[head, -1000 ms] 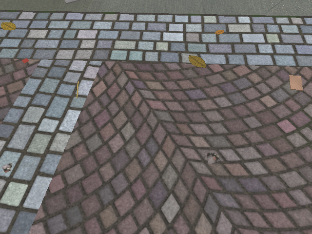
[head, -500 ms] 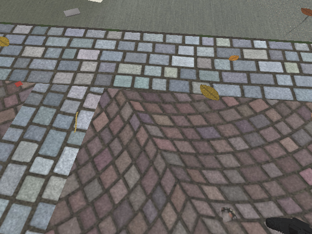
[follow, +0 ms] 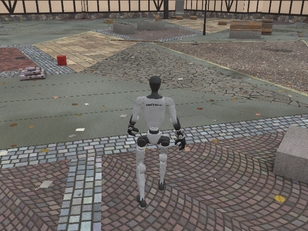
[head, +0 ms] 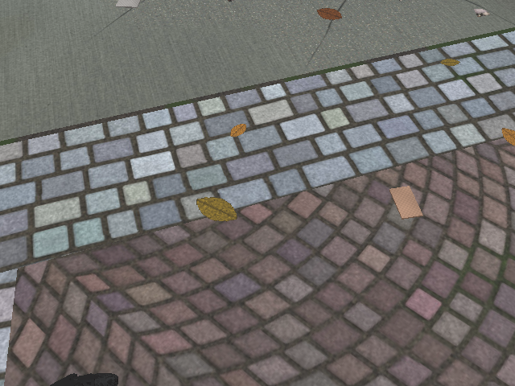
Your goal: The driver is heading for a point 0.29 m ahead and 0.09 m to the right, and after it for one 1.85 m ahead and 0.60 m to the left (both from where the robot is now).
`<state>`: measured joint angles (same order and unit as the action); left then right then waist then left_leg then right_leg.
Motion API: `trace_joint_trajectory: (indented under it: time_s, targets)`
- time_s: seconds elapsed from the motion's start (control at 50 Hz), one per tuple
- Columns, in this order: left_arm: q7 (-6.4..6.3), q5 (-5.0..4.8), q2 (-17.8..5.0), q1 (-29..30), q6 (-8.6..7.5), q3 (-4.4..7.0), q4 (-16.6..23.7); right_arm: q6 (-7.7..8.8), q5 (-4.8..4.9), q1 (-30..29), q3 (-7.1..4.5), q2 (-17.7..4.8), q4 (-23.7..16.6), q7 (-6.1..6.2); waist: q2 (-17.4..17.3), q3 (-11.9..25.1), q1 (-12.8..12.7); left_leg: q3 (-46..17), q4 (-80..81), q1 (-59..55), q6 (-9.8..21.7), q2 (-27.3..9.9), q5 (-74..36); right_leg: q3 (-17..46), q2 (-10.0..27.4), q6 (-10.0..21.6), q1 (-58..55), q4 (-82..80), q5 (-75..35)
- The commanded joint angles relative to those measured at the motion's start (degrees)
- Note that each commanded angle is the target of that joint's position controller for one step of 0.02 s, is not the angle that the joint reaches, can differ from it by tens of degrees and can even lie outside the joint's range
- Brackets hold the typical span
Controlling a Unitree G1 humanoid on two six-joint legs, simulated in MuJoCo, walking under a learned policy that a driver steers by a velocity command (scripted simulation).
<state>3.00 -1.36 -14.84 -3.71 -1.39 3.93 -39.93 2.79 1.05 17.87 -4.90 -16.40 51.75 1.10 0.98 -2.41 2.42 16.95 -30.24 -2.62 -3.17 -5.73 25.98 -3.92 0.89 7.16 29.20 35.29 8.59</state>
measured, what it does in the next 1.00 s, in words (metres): walks ahead, turning left: left foot, then right foot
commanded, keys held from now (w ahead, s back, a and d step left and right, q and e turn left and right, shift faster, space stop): w+e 0.10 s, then q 0.90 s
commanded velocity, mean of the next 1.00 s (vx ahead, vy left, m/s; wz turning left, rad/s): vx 0.17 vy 0.00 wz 0.21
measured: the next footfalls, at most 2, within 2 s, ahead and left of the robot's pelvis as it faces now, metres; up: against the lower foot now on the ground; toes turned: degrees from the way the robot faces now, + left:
left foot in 0.46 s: +0.39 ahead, +0.09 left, +0.00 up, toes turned +0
right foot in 0.88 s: +0.38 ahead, -0.14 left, +0.00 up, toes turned +19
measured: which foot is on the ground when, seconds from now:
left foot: down 0.00-0.00, up 0.02-0.44, down 0.46-0.88, up 0.90-1.00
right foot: down 0.00-0.48, up 0.50-0.86, down 0.88-1.00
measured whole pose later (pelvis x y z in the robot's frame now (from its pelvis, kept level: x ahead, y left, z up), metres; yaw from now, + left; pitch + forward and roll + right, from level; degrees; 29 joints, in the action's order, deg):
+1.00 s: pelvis +0.30 -0.04 +0.02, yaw +17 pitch +2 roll +1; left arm -1.9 1.6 -15.5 -12.1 -0.5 4.1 -42.4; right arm -2.4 0.6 9.5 -5.6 -19.1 37.3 1.3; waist -2.5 -0.6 -0.4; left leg -7.6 -56.8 31.7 -1.4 7.2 24.9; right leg 1.6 0.2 0.2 17.2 28.4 13.6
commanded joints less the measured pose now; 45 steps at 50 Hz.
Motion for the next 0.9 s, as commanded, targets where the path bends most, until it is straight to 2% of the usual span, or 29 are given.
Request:
trace_joint_trajectory:
  time_s: [0.02, 0.04, 0.06, 0.08, 0.1, 0.12, 0.16, 0.2, 0.24, 0.28, 0.34, 0.4, 0.42, 0.44, 0.46, 0.48, 0.5, 0.52, 0.54, 0.56, 0.58, 0.62, 0.66, 0.72, 0.8, 0.84, 0.86, 0.88, 0.9]
  targets:
    - [-1.6, -0.37, -20.71, -18.1, -0.25, 6.46, -0.28, 2.63, -1.79, 0.95, 1.11, -1.08, -8.75, -0.26, 15.91, 19.26, -5.01, -10.87, -49.41, 42.69, 0.51, 7.84, 6.63, 45.98, 17.21, 18.48, -51.23, -13.95, 9.04]
    - [-1.11, 0.21, -15.26, -19.93, -0.98, 4.77, 0.55, 5.14, 0.45, -5.15, 0.33, -6.3, -9.42, -1.23, 7.43, 22.19, -9.57, -22.32, -52.65, 48.98, 2.16, 6.0, 5.98, 50.38, 18.59, 17.36, -51.92, -20.22, 12.64]
    - [-1.04, 0.58, -11.9, -18.3, -1.76, 3.84, 0.13, 6.09, 2.11, -9.12, 0.08, -7.47, -10.6, -1.61, 5.09, 14.63, -9.2, -21.75, -50.44, 51.83, 3.85, 3.42, 1.32, 41.37, 16.8, 14.44, -46.41, -19.59, 8.66]
    - [-0.97, 0.31, -9.95, -14.46, -2.22, 3.22, 0.54, 6.33, 1.06, -9.03, 0.23, -6.71, -10.12, -1.18, -0.37, 9.63, -6.08, -21.88, -44.39, 48.73, 4.27, 0.67, -3.28, 33.91, 14.03, 11.97, -37.15, -19.12, 1.93]
    - [-1.19, 0.31, -7.66, -10.79, -2.34, 2.51, 1.29, 5.94, -0.67, -8.83, -0.29, -7.45, -9.34, -0.69, -0.48, 7.59, -4.01, -21.81, -39.09, 44.33, 3.94, -1.12, -5.65, 28.37, 11.71, 10.32, -30.13, -19.45, -3.69]
    - [-1.53, 1.2, -6.38, -7.96, -2.34, 1.85, 2.42, 5.02, -0.84, -6.93, -0.55, -7.66, -8.48, -0.8, 0.54, 6.0, -2.05, -21.45, -37.16, 40.4, 3.42, -2.28, -7.42, 24.4, 10.86, 9.58, -25.0, -20.25, -12.3]
    - [-2.03, 1.65, -6.87, -7.5, -2.74, 1.78, 2.12, 3.39, -1.3, -4.35, -0.36, -6.04, -7.34, -0.87, -0.03, 5.95, -0.61, -19.66, -33.62, 36.19, 1.78, -2.1, -8.77, 18.45, 10.3, 9.29, -20.22, -20.45, -29.69]
    - [-2.68, 1.83, -7.83, -8.66, -2.99, 1.83, 0.76, 2.5, -1.51, -5.06, 0.29, -4.04, -7.33, -0.72, 0.67, 5.32, -0.58, -18.28, -27.82, 35.39, 0.69, -1.37, -13.63, 12.29, 8.84, 8.11, -17.91, -20.79, -39.25]
    - [-3.27, 1.74, -7.54, -8.53, -2.75, 1.53, -0.08, 2.29, -1.3, -7.38, 1.05, -2.68, -7.61, -0.91, 2.25, 5.09, -1.45, -17.22, -18.75, 33.49, 0.93, -0.65, -21.81, 6.88, 6.29, 5.58, -17.14, -21.0, -39.46]
    - [-3.65, 2.01, -7.6, -9.74, -2.56, 1.34, -1.17, 2.47, -0.88, -10.59, 1.43, -2.4, -8.03, -1.49, 2.83, 5.46, -3.6, -16.56, -10.75, 31.14, 1.67, 0.69, -31.05, 4.41, 5.63, 3.8, -18.5, -21.2, -36.34]
    - [-3.83, 2.49, -7.87, -10.03, -2.33, 1.17, -2.98, 2.44, -0.4, -12.39, 1.26, -3.45, -8.59, -2.35, 3.16, 5.14, -4.74, -17.48, -5.47, 30.26, 2.72, 1.89, -34.03, 4.21, 8.06, 3.37, -22.44, -20.58, -32.13]
    - [-4.45, 1.86, -8.76, -8.56, -1.18, 1.59, -3.79, 2.33, -0.84, -13.38, 0.4, -5.75, -10.26, -3.38, 3.69, 3.65, -4.34, -17.24, -3.8, 34.15, 4.57, 3.09, -24.39, 5.03, 10.85, 3.07, -28.01, -15.16, -34.12]
    - [-4.88, 1.46, -8.96, -7.98, -0.61, 1.72, -3.73, 2.33, -1.08, -12.33, 0.15, -6.19, -10.48, -3.77, 3.8, 3.79, -3.66, -16.46, -2.97, 33.91, 5.29, 3.8, -21.4, 5.22, 11.27, 2.61, -29.16, -12.03, -36.38]
    - [-5.39, 1.0, -9.07, -6.91, -0.02, 1.8, -3.37, 2.37, -1.31, -9.17, -0.28, -6.7, -9.98, -4.04, 3.61, 4.89, -1.95, -15.2, -0.64, 30.75, 6.19, 5.18, -20.93, 4.69, 10.61, 1.58, -29.28, -7.14, -39.48]
    - [-5.85, 0.84, -8.81, -6.86, 0.46, 1.74, -3.02, 2.5, -1.42, -4.16, -1.17, -8.32, -8.93, -3.99, 1.82, 7.29, 0.32, -15.4, 3.68, 23.72, 7.9, 6.4, -27.98, 3.03, 7.92, -0.73, -27.72, 1.07, -39.3]
    - [-6.1, 1.99, -8.32, -7.65, 0.34, 1.41, -1.49, 2.43, -1.82, -0.03, -2.25, -12.39, -9.16, -3.4, -5.36, 12.4, 1.12, -26.79, 3.87, 12.41, 12.03, -0.8, -50.97, 0.18, 2.68, -4.47, -19.94, 15.78, -24.62]
    - [-5.31, 3.55, -3.53, -13.37, -0.01, 0.06, -0.35, 1.95, -2.53, -0.23, -2.51, -15.56, -10.19, -2.86, -17.77, 17.75, -3.24, -47.53, 3.25, -4.33, 24.41, -14.51, -69.9, 1.51, -8.65, -8.99, 0.39, 35.7, 26.2]
    - [-4.35, 2.49, -6.13, -13.25, -0.31, 0.05, -1.27, 1.41, -2.12, 0.08, -1.44, -11.01, -10.99, -2.61, -12.54, 24.44, -0.72, -52.3, 6.22, -6.77, 26.15, -14.9, -56.84, 10.94, -6.99, -8.71, 4.26, 42.04, 29.84]
    - [-4.05, 0.84, -7.72, -9.38, -0.05, 0.51, -0.46, 0.91, -1.5, -3.64, -1.2, -9.44, -12.63, -2.3, -8.73, 19.2, -0.34, -47.23, 7.39, -2.17, 23.8, -12.4, -46.4, 11.55, -4.59, -8.58, 7.43, 43.69, 26.17]
    - [-4.34, 0.99, -7.72, -6.92, 0.54, 0.63, -0.26, 0.06, -0.64, -6.22, -0.79, -7.95, -13.3, -1.88, -3.0, 14.73, -0.89, -43.25, 9.22, 3.79, 20.66, -9.72, -36.71, 10.66, -2.66, -8.7, 8.1, 40.88, 22.59]
    - [-4.82, 1.58, -7.97, -5.24, 1.3, 0.89, 0.1, -0.69, -0.25, -7.7, -0.44, -7.21, -13.88, -1.45, -1.52, 10.97, -1.39, -41.61, 11.06, 10.36, 19.13, -8.62, -30.05, 10.27, -1.23, -8.98, 7.15, 36.68, 20.1]
    - [-5.17, 1.66, -6.65, -5.49, 2.26, 0.84, 0.7, -1.85, -1.04, -9.51, -0.65, -7.76, -14.71, -0.93, -5.56, 7.85, -3.35, -38.43, 13.68, 18.51, 16.75, -3.91, -22.04, 8.72, -1.38, -9.36, 1.5, 25.94, 17.4]
    - [-5.54, 1.53, -5.21, -6.66, 2.04, 0.54, 0.17, -2.44, -1.47, -8.71, -1.37, -9.04, -15.33, -0.3, -8.12, 9.06, -3.07, -37.38, 13.58, 18.98, 16.63, -2.53, -23.29, 7.79, -2.62, -10.33, -1.36, 18.85, 16.51]
    - [-5.67, 1.53, -5.33, -6.42, 1.75, 0.55, -0.04, -2.99, -0.8, -8.79, -2.07, -10.25, -16.26, 0.48, -8.38, 11.21, -2.29, -38.38, 13.05, 19.3, 15.98, -2.11, -19.02, 8.58, -2.84, -11.13, -4.33, 12.37, 11.98]
    - [-5.13, 1.21, -5.92, -5.47, 0.97, 0.94, 0.51, -4.1, -0.71, -9.26, -2.19, -9.97, -17.26, 0.69, -10.04, 10.12, -1.45, -42.47, 12.82, 19.39, 14.6, -1.55, -11.52, 9.05, -3.29, -10.61, -6.16, 5.52, 10.71]
    - [-4.63, 0.98, -6.01, -6.76, 0.19, 1.21, 0.28, -4.69, -0.48, -9.73, -2.18, -9.77, -17.74, 0.78, -10.48, 9.54, -2.14, -43.92, 11.45, 19.35, 13.6, -0.86, -11.35, 8.44, -3.61, -9.51, -8.99, -1.18, 8.88]
    - [-4.33, 0.91, -6.02, -8.64, -0.19, 1.43, -0.3, -5.04, -0.14, -10.4, -2.12, -9.57, -18.05, 0.9, -10.52, 9.29, -3.4, -43.61, 10.07, 20.56, 12.51, 0.29, -11.47, 7.51, -3.7, -8.65, -12.67, -7.11, 5.43]
    - [-4.25, 1.16, -7.42, -10.42, -0.39, 2.02, -0.75, -5.27, 0.08, -9.6, -1.87, -8.61, -18.14, 1.02, -9.26, 9.22, -3.94, -42.24, 7.57, 23.36, 10.52, 2.45, -9.18, 8.75, -0.94, -7.26, -17.56, -12.11, 3.1]
    - [-4.57, 2.38, -11.56, -11.98, -0.24, 2.97, -0.32, -5.32, -0.21, -8.14, -1.09, -5.75, -18.55, 0.91, -0.54, 9.75, -3.24, -36.49, -3.19, 30.23, 7.38, 7.03, 0.22, 18.96, 10.9, -3.0, -23.17, -16.35, 4.15]
Keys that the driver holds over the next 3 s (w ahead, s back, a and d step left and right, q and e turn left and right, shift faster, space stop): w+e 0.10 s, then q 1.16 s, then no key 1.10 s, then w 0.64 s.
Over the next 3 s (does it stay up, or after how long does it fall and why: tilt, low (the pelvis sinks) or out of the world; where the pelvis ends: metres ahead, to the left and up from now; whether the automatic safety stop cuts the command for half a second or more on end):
stays up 0.47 0.09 0.01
